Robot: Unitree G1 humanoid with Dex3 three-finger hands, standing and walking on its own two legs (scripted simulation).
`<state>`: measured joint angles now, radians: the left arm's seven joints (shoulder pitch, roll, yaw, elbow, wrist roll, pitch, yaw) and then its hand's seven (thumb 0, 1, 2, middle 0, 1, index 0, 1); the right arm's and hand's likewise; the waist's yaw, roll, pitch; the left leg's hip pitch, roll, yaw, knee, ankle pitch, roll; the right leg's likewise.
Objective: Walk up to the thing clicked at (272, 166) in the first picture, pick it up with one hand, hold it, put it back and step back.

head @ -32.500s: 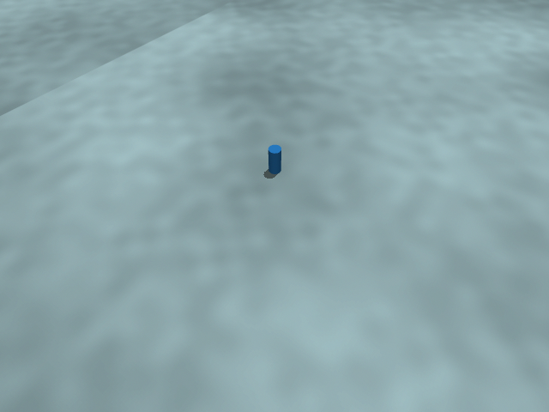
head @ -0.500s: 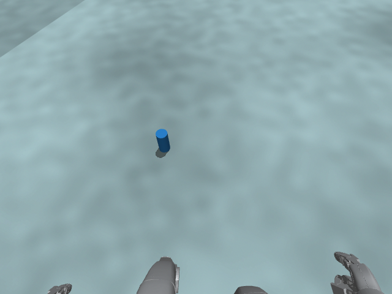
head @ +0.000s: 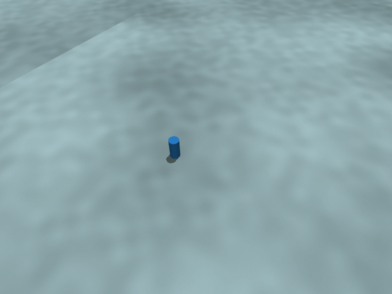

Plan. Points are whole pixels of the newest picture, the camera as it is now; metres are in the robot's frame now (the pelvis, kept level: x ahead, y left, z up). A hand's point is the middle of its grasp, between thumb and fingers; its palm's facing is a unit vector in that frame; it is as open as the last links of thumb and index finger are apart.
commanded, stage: step back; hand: left
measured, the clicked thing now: (174, 147) +1.05 +0.16 -0.69
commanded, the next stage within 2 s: stand in 0.70 s
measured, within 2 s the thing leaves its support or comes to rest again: neither
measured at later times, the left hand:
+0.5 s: hand out of the picture +0.10 +0.29 -0.14, palm faces +0.03 -0.93 -0.36, open 7.4 cm
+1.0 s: hand out of the picture +0.13 +0.26 -0.13, palm faces +0.00 -0.95 -0.32, open 7.4 cm
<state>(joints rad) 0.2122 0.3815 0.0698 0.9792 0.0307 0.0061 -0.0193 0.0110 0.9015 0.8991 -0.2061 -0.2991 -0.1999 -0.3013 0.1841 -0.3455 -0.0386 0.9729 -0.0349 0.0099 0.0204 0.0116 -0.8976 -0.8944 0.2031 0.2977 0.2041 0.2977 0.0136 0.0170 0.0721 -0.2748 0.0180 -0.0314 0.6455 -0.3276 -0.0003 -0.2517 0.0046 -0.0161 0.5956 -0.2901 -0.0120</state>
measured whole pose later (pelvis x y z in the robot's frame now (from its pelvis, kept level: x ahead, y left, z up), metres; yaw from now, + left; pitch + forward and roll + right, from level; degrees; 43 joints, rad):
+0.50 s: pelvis +0.03 +0.02 +0.01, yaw +2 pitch -2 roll -1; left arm 0.14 0.38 0.04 1.05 0.02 -0.03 -0.01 0.01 0.90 0.90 -0.21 -0.30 -0.20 -0.30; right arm 0.15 -0.33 -0.04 1.05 -0.02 -0.01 0.02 0.01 -0.90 -0.89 0.20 0.30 0.20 0.30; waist 0.01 0.00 0.06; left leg -0.21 0.00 -0.02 0.57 -0.32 0.01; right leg -0.20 -0.02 -0.02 0.52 -0.28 0.02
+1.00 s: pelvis +0.04 +0.02 +0.02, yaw +1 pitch -3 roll +0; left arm 0.05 0.33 0.00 1.11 0.01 -0.01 0.00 0.01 0.90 0.90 -0.21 -0.30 -0.20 -0.30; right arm 0.03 -0.34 -0.02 1.10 0.00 -0.02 0.00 0.01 -0.90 -0.89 0.20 0.30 0.20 0.30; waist 0.00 -0.01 0.08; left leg -0.08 -0.01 -0.01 0.33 -0.21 0.01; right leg -0.09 -0.03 -0.01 0.34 -0.20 0.02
